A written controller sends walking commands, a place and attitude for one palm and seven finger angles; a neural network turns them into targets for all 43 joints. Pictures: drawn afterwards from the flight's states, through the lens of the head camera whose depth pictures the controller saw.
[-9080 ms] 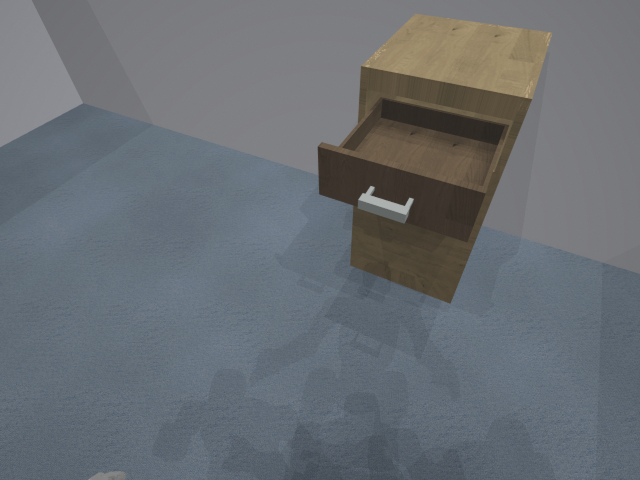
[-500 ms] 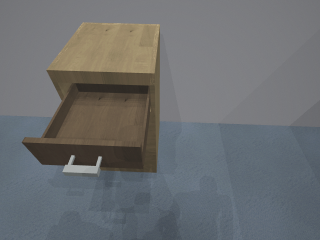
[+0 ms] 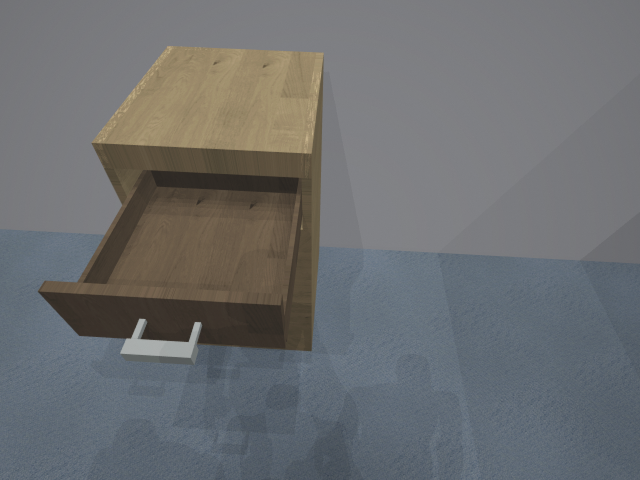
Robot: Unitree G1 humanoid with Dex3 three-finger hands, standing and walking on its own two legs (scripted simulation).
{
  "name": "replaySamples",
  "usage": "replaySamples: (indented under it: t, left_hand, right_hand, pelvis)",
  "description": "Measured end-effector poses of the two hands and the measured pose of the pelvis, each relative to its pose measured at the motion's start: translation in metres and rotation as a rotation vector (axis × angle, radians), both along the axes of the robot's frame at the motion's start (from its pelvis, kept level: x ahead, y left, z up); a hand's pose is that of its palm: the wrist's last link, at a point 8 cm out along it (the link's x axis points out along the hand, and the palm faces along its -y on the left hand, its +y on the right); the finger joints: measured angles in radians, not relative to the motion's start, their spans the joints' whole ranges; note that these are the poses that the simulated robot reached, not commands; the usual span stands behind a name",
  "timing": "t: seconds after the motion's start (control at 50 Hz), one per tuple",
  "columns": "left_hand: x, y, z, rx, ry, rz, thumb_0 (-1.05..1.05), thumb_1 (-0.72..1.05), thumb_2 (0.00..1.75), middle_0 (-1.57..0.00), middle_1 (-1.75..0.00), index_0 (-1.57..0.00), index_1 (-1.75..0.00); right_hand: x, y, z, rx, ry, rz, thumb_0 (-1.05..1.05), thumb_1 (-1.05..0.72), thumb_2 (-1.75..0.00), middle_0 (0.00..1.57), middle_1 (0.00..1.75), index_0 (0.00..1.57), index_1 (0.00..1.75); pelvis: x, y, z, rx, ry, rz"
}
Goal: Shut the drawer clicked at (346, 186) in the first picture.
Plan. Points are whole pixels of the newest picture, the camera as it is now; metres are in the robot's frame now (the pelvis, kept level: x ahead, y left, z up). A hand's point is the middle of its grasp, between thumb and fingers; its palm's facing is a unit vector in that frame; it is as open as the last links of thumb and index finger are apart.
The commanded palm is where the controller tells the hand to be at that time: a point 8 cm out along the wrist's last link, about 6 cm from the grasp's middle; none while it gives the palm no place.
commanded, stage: raise the hand and make a fist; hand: left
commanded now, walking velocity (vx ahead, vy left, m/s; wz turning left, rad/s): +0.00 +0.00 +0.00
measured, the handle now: (164, 338) +0.33 +0.27 -0.09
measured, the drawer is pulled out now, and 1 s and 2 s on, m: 0.29 0.29 0.29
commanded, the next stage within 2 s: bring the fist close to the handle in 1.96 s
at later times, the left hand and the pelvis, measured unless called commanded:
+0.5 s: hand out of the picture +0.13 +0.16 -0.05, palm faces +0.01 -1.00 +0.02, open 5.8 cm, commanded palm +0.10 +0.23 -0.05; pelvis -0.04 +0.00 -0.09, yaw +0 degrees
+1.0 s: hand (148, 467) +0.14 +0.21 -0.02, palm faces +0.02 -1.00 -0.07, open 3.5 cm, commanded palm +0.11 +0.26 -0.02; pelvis -0.05 +0.01 -0.08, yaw +1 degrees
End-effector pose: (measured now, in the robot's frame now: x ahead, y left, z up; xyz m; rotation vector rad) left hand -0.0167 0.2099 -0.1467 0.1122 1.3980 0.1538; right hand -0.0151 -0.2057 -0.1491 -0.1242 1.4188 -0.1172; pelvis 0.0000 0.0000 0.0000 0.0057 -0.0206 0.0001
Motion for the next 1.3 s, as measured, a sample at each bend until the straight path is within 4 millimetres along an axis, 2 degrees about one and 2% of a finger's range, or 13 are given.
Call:
replaySamples:
  t: [0.1,0.2,0.26,0.32,0.4,0.52,0.6,0.72,0.84,0.94,1.02,1.1,1.3]
  left_hand:
    - [0.009,0.006,0.005,0.023,-0.034,0.033,0.02,0.93,0.9,-0.2,-0.3,-0.2,-0.3]
    - [0.096,0.032,0.084,0.138,-0.602,0.064,0.05,0.97,0.89,-0.23,-0.33,-0.23,-0.33]
    - [0.149,0.025,0.124,0.09,-0.955,0.007,0.04,0.96,0.9,-0.25,-0.37,-0.26,-0.36]
    - [0.174,0.005,0.145,-0.041,-1.253,-0.065,0.03,0.95,0.9,-0.3,-0.41,-0.3,-0.41]
    - [0.162,-0.012,0.134,-0.155,-1.435,-0.188,0.01,0.93,0.9,-0.37,-0.49,-0.37,-0.49]
    - [0.112,0.006,0.091,-0.099,-1.287,-0.108,0.01,0.91,0.9,-0.49,-0.61,-0.5,-0.61]
    - [0.098,0.023,0.097,-0.01,-1.317,-0.097,0.02,0.9,0.9,-0.57,-0.7,-0.58,-0.7]
    - [0.123,0.027,0.114,-0.059,-1.397,-0.202,0.02,0.9,0.9,-0.69,-0.83,-0.69,-0.83]
    - [0.145,0.035,0.115,-0.103,-1.289,-0.196,0.02,0.9,0.9,-0.81,-0.96,-0.81,-0.96]
    - [0.141,0.047,0.126,-0.054,-1.292,-0.17,0.02,0.9,0.9,-0.91,-1.07,-0.91,-1.07]
    - [0.136,0.053,0.127,-0.047,-1.304,-0.173,0.02,0.9,0.9,-0.99,-1.15,-0.99,-1.15]
    - [0.136,0.056,0.127,-0.058,-1.311,-0.18,0.02,0.9,0.9,-1.07,-1.24,-1.07,-1.24]
    - [0.143,0.056,0.145,-0.062,-1.339,-0.175,0.02,0.9,0.9,-1.27,-1.46,-1.27,-1.46]
  right_hand:
    - [0.005,-0.004,0.001,-0.013,-0.025,0.003,0.01,-0.92,-0.9,0.2,0.3,0.2,0.3]
    - [0.053,-0.029,0.014,-0.09,-0.389,0.005,0.02,-0.93,-0.9,0.21,0.3,0.2,0.3]
    - [0.095,-0.043,0.026,-0.125,-0.595,0.043,0.02,-0.93,-0.9,0.21,0.3,0.2,0.3]
    - [0.138,-0.052,0.044,-0.15,-0.783,0.078,0.02,-0.92,-0.9,0.2,0.3,0.2,0.3]
    - [0.185,-0.056,0.06,-0.166,-0.962,0.144,0.01,-0.91,-0.9,0.2,0.3,0.2,0.3]
    - [0.225,-0.034,0.057,-0.134,-1.061,0.214,0.01,-0.91,-0.9,0.2,0.3,0.19,0.3]
    - [0.221,-0.01,0.035,-0.076,-1.026,0.255,0.01,-0.91,-0.9,0.2,0.3,0.2,0.3]
    - [0.176,0.012,-0.01,0.005,-0.865,0.224,0.01,-0.91,-0.9,0.21,0.3,0.2,0.3]
    - [0.119,0.002,-0.021,-0.017,-0.718,0.102,0.01,-0.9,-0.9,0.21,0.3,0.2,0.3]
    - [0.095,-0.02,-0.012,-0.095,-0.679,0.053,0.01,-0.9,-0.9,0.21,0.3,0.2,0.3]
    - [0.098,-0.033,-0.001,-0.153,-0.692,0.063,0.01,-0.9,-0.9,0.21,0.3,0.2,0.3]
    - [0.115,-0.035,0.011,-0.183,-0.738,0.09,0.01,-0.91,-0.9,0.2,0.3,0.2,0.3]
    - [0.173,0.007,0.036,-0.094,-0.881,0.159,0.01,-0.91,-0.9,0.2,0.3,0.2,0.3]
  pelvis:
    - [0.0,0.001,-0.001,-0.008,0.004,-0.004]
    - [-0.005,0.006,-0.007,0.002,0.027,0.02]
    - [-0.014,0.006,-0.017,0.004,0.083,0.026]
    - [-0.022,0.004,-0.033,0.013,0.143,0.005]
    - [-0.032,-0.001,-0.061,0.018,0.196,-0.008]
    - [-0.041,-0.005,-0.091,0.002,0.226,0.011]
    - [-0.047,-0.007,-0.1,-0.027,0.238,0.03]
    - [-0.058,-0.007,-0.103,-0.051,0.242,0.039]
    - [-0.058,-0.001,-0.089,-0.041,0.234,0.025]
    - [-0.054,0.005,-0.08,-0.035,0.229,0.016]
    - [-0.051,0.011,-0.078,-0.038,0.231,0.017]
    - [-0.048,0.016,-0.077,-0.043,0.229,0.019]
    - [-0.036,0.025,-0.069,-0.052,0.211,0.025]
